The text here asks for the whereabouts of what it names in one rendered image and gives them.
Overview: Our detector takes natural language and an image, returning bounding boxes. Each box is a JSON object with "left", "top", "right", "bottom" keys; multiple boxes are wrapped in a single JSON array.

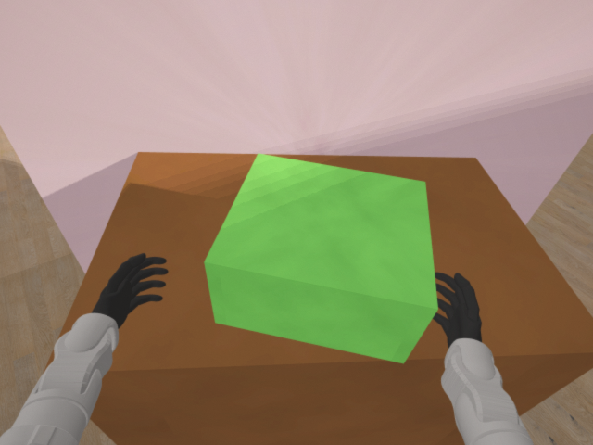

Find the carton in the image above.
[{"left": 204, "top": 153, "right": 438, "bottom": 363}]

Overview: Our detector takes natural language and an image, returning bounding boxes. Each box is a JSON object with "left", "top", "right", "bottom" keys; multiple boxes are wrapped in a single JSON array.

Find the pedestal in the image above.
[{"left": 44, "top": 152, "right": 593, "bottom": 445}]

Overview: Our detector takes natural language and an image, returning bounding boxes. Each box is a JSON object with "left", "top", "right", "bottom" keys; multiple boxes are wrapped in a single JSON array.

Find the robot right forearm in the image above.
[{"left": 441, "top": 338, "right": 534, "bottom": 445}]

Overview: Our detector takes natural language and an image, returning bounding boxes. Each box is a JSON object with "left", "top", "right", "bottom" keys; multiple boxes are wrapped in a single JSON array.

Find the robot left hand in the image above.
[{"left": 91, "top": 253, "right": 168, "bottom": 329}]

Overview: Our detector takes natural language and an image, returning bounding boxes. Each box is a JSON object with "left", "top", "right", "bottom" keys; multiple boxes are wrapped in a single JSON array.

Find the robot left forearm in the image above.
[{"left": 0, "top": 313, "right": 119, "bottom": 445}]

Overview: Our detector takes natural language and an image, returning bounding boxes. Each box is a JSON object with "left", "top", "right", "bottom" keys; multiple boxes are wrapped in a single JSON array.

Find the robot right hand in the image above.
[{"left": 433, "top": 273, "right": 482, "bottom": 348}]

